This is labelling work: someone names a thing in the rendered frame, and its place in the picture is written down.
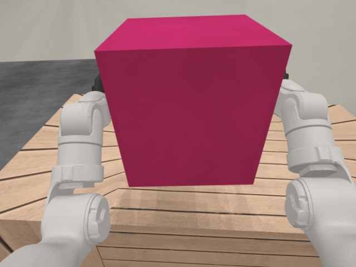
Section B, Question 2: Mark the robot right hand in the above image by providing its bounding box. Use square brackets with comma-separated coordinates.
[283, 69, 289, 80]

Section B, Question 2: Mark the carton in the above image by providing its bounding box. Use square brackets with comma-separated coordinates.
[94, 14, 292, 187]

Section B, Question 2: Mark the pedestal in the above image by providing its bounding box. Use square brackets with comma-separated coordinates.
[0, 94, 356, 267]

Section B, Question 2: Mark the robot left forearm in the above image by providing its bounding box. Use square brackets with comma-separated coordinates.
[41, 91, 111, 236]

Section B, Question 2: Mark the robot right upper arm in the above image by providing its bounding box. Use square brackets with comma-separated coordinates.
[284, 177, 356, 267]

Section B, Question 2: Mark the robot left hand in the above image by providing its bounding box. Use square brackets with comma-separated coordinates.
[92, 74, 105, 93]

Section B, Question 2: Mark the robot left upper arm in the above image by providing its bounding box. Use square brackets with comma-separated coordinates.
[0, 193, 111, 267]

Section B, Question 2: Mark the robot right forearm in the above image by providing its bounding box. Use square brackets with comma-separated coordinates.
[273, 79, 356, 189]

